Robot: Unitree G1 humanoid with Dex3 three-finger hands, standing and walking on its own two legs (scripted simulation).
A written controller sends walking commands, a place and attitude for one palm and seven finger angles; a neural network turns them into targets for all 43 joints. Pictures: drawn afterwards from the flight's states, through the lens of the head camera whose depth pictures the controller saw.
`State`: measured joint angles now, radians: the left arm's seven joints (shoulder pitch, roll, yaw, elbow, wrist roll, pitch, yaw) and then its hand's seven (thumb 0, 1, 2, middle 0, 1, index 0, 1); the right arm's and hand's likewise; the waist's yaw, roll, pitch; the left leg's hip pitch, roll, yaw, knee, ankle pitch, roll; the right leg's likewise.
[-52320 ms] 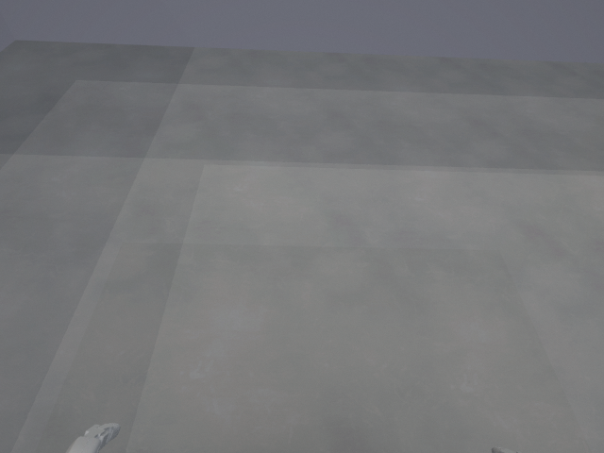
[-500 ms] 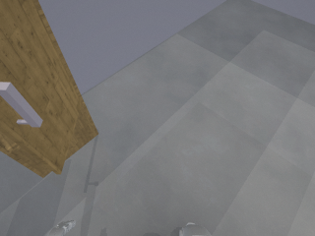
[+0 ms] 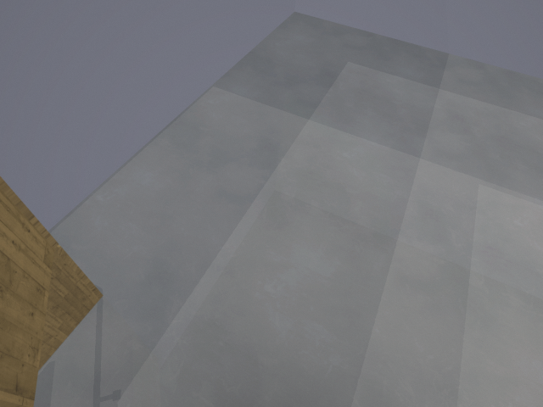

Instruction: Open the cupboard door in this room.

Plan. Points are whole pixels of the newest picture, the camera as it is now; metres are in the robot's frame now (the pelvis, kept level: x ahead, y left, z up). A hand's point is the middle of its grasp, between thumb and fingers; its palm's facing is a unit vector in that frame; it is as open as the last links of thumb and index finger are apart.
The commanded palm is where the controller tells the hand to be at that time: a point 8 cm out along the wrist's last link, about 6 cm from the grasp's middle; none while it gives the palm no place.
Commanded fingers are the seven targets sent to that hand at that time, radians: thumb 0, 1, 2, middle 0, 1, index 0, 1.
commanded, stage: walk to a spot facing it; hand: left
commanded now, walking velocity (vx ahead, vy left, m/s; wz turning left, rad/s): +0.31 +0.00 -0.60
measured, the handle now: out of the picture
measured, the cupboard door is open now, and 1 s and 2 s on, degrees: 42 42 42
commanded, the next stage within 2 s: turn to face it in 1.28 s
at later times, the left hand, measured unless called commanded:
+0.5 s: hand (254, 277) +0.38 +0.05 -0.17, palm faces -0.31 -0.93 -0.21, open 7.4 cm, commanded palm none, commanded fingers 0.00 0.90 0.90 -0.20 -0.30 -0.20 -0.30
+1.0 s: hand (268, 250) +0.46 +0.03 -0.18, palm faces -0.29 -0.94 -0.16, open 7.4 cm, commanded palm none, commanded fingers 0.00 0.90 0.90 -0.20 -0.30 -0.20 -0.30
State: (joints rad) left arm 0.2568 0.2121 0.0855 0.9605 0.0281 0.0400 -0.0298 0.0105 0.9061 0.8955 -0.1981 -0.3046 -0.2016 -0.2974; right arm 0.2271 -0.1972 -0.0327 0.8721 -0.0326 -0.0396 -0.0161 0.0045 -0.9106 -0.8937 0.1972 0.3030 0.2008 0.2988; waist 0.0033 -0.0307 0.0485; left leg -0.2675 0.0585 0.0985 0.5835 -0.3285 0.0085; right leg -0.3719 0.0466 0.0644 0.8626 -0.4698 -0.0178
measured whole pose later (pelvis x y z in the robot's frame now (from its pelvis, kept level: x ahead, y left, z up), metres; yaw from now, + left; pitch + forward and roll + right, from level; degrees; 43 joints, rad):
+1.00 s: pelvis +0.47 -0.15 -0.01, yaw -23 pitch +0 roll +1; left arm 0.42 0.14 0.04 1.15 0.01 -0.04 0.01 0.01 0.91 0.90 -0.20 -0.30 -0.20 -0.30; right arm 0.09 -0.15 -0.03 0.95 -0.03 -0.08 0.00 0.00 -0.91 -0.89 0.20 0.30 0.20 0.30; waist 0.03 -0.04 0.08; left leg -0.38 0.03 0.16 0.65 -0.26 0.07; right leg -0.20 0.04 0.00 1.12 -0.47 -0.05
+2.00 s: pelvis +0.79 -0.36 +0.00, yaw -15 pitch +2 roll -1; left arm 0.13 0.23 0.08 0.95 0.02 0.04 0.01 0.01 0.92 0.90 -0.19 -0.30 -0.20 -0.30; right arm 0.17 -0.21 -0.04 0.94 -0.02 0.00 -0.01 0.00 -0.91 -0.89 0.20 0.30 0.20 0.30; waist -0.01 -0.02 0.09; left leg -0.39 0.00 0.07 0.56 -0.21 0.07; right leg -0.51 -0.08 0.00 1.16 -0.41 0.08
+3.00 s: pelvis +0.84 -0.46 -0.01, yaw +21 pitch +1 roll +1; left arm 0.13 0.24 0.06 0.86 0.02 0.01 0.01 0.01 0.91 0.90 -0.19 -0.30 -0.20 -0.30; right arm 0.17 -0.23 -0.07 0.92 -0.01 0.05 0.01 0.01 -0.91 -0.89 0.20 0.30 0.20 0.30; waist -0.01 0.02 0.09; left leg -0.33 -0.02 -0.09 0.64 -0.34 -0.03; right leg -0.32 -0.05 -0.04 0.61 -0.33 0.04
